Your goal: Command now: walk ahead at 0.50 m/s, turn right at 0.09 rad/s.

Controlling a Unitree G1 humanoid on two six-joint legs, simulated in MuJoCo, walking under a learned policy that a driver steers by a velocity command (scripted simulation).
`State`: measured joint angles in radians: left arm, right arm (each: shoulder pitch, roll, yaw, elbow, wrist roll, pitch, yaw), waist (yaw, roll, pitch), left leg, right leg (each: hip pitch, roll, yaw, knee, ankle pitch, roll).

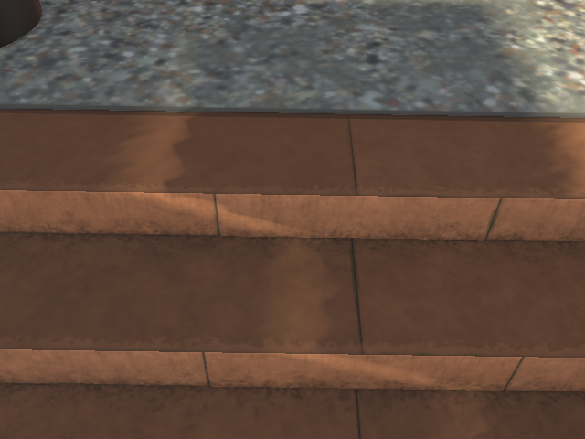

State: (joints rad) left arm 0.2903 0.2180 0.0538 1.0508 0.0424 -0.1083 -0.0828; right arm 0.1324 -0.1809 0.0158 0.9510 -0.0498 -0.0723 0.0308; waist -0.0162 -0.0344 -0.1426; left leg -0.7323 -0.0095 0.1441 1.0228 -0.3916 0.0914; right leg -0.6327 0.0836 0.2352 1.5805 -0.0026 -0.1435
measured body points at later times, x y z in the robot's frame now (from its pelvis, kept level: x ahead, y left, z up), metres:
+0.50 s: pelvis +0.28 +0.01 +0.09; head +0.28 +0.02 +0.54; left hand +0.56 +0.15 +0.03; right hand +0.14 -0.15 -0.06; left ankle +0.09 +0.07 -0.65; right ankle +0.41 -0.09 -0.53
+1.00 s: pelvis +0.56 +0.03 +0.22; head +0.57 +0.04 +0.67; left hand +0.48 +0.20 +0.06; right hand +0.85 -0.10 +0.16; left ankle +0.69 +0.13 -0.41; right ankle +0.41 -0.09 -0.52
